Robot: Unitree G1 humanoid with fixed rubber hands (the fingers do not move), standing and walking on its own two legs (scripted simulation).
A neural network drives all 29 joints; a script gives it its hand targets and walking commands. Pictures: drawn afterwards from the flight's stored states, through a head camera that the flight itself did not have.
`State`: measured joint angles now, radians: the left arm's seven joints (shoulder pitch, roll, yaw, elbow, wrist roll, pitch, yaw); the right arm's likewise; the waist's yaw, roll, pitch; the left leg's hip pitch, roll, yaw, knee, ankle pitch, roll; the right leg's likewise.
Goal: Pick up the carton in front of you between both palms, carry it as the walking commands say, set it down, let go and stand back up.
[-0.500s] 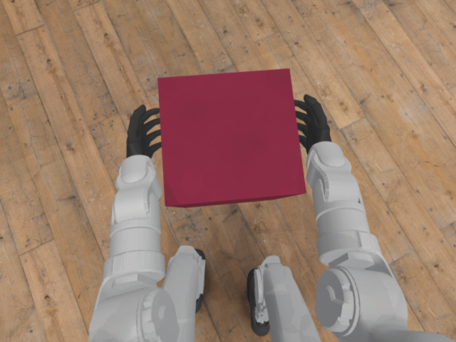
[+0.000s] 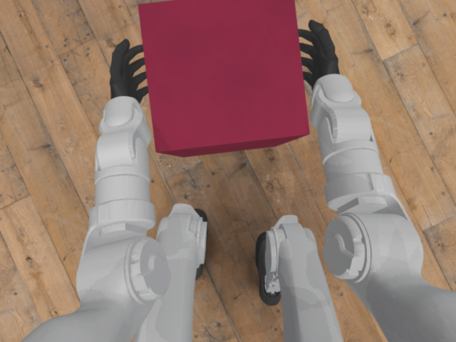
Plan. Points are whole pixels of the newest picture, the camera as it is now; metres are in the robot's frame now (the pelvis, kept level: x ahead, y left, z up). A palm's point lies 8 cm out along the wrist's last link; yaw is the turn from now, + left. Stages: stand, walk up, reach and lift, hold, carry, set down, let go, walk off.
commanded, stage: set down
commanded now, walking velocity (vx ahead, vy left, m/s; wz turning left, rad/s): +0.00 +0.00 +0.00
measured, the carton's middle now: (224, 93) +0.51 +0.05 -0.18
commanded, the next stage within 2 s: none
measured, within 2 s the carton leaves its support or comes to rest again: rests again in 1.28 s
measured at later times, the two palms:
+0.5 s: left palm (144, 99) +0.51 +0.22 -0.25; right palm (288, 83) +0.56 -0.08 -0.26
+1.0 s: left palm (147, 101) +0.51 +0.22 -0.28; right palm (285, 90) +0.56 -0.08 -0.30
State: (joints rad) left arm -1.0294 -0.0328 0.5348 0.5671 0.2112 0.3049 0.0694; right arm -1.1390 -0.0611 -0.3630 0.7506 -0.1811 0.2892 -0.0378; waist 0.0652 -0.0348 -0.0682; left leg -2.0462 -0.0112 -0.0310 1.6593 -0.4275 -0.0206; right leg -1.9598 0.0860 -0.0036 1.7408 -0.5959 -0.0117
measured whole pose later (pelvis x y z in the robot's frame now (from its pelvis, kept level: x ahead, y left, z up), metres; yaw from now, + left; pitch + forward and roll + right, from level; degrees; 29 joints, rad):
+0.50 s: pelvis -0.01 +0.00 -0.10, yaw +0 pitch +44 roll +1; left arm -1.36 0.12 0.50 0.75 0.11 0.30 0.10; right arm -1.49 -0.25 -0.19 0.95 -0.06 0.28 -0.09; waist 0.12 -0.02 0.25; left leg -2.27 0.00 -0.01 1.99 -0.48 -0.02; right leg -2.19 0.10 0.00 2.10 -0.67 -0.01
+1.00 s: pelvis -0.01 +0.00 -0.13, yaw +0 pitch +40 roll +2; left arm -1.43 0.20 0.49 0.91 0.06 0.26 0.03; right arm -1.56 -0.29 -0.11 1.07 -0.02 0.24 -0.10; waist 0.14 0.00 0.32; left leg -2.30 0.00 -0.01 2.10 -0.50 -0.04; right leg -2.23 0.13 0.00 2.21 -0.68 -0.01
